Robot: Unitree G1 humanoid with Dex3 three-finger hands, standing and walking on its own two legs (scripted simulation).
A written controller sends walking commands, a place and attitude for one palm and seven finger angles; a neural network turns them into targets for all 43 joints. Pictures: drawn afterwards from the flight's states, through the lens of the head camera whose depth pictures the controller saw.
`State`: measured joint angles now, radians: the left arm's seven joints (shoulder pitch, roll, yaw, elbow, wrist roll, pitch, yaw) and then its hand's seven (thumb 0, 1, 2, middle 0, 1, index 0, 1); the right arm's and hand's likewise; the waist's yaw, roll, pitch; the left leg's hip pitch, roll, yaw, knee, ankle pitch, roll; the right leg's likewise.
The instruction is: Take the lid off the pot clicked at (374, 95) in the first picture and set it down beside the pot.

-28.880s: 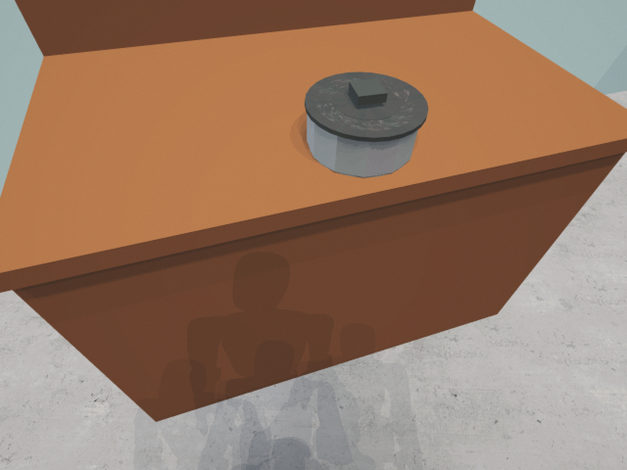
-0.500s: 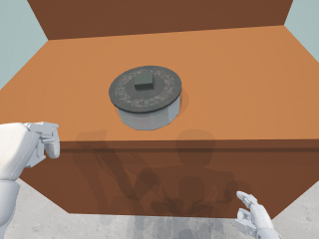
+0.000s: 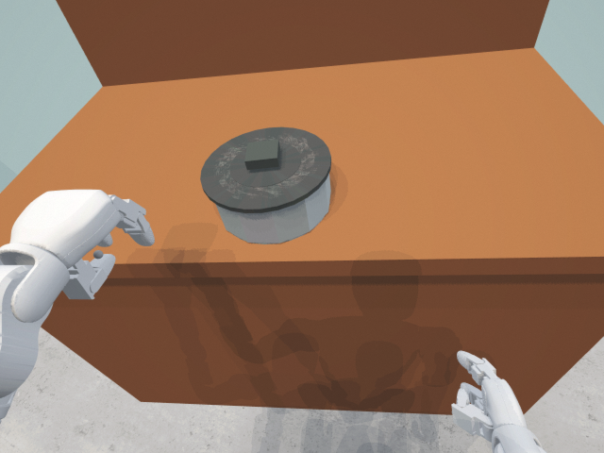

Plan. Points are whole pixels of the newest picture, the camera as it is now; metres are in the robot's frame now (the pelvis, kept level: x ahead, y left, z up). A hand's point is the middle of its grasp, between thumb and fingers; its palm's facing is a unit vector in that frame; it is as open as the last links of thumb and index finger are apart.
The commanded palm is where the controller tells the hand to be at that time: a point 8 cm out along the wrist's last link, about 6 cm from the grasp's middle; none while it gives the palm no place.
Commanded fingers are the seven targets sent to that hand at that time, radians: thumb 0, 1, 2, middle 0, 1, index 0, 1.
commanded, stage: reach forward and open the fingers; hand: left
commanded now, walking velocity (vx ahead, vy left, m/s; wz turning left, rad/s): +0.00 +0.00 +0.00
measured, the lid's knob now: (263, 154) +0.50 +0.13 +0.15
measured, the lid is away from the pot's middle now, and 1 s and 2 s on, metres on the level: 0.00 0.00 0.00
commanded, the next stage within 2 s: move the open hand above the knob in 0.52 s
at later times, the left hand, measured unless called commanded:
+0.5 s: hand (118, 205) +0.32 +0.24 +0.22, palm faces +0.02 -0.02 -1.00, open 9.8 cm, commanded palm +0.27 +0.24 +0.28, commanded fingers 0.00 -0.37 1.71 -0.89 -0.08 -0.89 -0.08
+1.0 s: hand (147, 174) +0.35 +0.21 +0.23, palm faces +0.06 +0.02 -1.00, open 9.8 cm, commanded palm +0.31 +0.21 +0.28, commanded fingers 0.00 -0.37 1.71 -0.89 -0.08 -0.89 -0.08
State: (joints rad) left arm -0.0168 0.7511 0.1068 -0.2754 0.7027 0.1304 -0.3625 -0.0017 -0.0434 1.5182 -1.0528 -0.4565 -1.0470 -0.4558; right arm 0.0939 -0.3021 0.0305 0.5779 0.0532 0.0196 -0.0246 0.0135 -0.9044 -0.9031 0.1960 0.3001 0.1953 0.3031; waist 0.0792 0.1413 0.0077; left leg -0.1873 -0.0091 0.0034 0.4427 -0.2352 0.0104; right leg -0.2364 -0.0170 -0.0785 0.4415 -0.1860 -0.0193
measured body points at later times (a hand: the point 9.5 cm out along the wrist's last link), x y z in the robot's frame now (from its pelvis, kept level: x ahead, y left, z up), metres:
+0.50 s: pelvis -0.01 +0.00 +0.00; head -0.01 -0.06 +0.44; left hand +0.31 +0.24 +0.27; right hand +0.20 -0.22 -0.10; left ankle +0.00 +0.12 -0.74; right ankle +0.03 -0.11 -0.74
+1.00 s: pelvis +0.00 +0.01 +0.00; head +0.00 -0.05 +0.44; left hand +0.34 +0.21 +0.29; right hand +0.23 -0.20 -0.10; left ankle +0.00 +0.12 -0.74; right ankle +0.03 -0.10 -0.74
